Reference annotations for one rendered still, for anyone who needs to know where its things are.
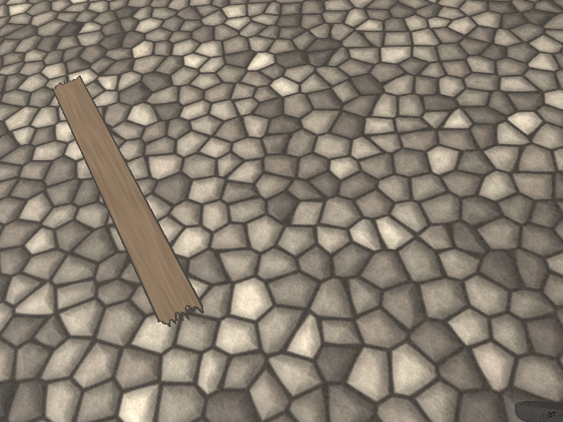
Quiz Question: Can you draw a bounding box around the robot right hand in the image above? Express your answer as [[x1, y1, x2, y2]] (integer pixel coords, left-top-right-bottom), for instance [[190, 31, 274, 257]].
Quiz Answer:
[[515, 401, 563, 422]]

